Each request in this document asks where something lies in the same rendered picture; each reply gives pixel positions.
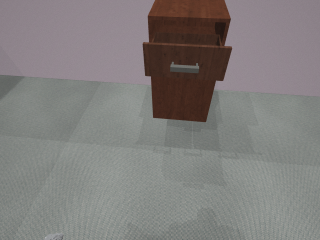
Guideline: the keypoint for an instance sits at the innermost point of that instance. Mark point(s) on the cabinet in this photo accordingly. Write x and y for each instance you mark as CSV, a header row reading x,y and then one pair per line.
x,y
181,98

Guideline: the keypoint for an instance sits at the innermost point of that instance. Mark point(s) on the drawer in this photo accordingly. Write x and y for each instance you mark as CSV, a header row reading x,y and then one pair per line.
x,y
186,49

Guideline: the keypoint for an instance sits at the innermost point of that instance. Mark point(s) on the handle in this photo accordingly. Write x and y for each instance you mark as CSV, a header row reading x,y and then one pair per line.
x,y
184,68

